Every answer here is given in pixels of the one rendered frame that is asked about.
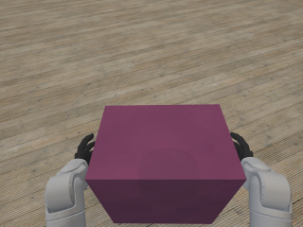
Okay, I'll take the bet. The robot left hand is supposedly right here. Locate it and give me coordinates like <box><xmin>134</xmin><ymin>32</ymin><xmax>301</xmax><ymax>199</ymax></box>
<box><xmin>74</xmin><ymin>133</ymin><xmax>96</xmax><ymax>165</ymax></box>

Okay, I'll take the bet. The robot right hand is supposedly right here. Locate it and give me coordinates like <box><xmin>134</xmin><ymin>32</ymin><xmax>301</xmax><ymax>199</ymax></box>
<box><xmin>230</xmin><ymin>131</ymin><xmax>254</xmax><ymax>161</ymax></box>

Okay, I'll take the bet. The left robot forearm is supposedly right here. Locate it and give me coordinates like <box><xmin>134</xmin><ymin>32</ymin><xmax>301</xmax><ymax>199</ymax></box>
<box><xmin>45</xmin><ymin>158</ymin><xmax>89</xmax><ymax>227</ymax></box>

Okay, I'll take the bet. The right robot forearm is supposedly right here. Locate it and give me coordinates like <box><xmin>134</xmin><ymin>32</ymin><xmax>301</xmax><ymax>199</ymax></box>
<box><xmin>241</xmin><ymin>157</ymin><xmax>293</xmax><ymax>227</ymax></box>

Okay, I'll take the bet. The carton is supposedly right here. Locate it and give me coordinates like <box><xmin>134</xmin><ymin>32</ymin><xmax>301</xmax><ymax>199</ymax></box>
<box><xmin>84</xmin><ymin>104</ymin><xmax>247</xmax><ymax>224</ymax></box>

